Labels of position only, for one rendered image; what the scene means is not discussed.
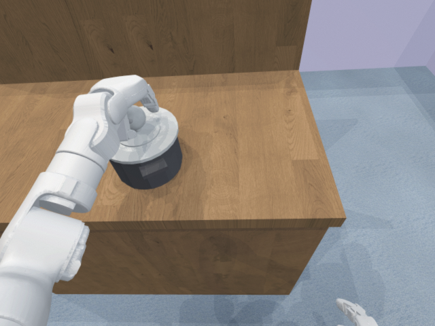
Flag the table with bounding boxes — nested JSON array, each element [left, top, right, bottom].
[[0, 0, 346, 295]]

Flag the pot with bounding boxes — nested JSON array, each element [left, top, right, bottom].
[[109, 137, 182, 189]]

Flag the knob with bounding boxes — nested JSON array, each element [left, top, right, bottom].
[[127, 105, 146, 130]]

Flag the robot left hand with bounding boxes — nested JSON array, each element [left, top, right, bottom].
[[90, 75, 159, 142]]

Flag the robot right hand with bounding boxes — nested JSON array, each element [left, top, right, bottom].
[[336, 298, 378, 326]]

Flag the robot left upper arm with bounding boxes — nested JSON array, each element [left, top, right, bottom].
[[0, 206, 90, 326]]

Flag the left robot forearm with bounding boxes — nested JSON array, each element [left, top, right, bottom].
[[0, 86, 128, 262]]

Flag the lid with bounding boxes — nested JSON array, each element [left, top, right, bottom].
[[110, 106, 179, 164]]

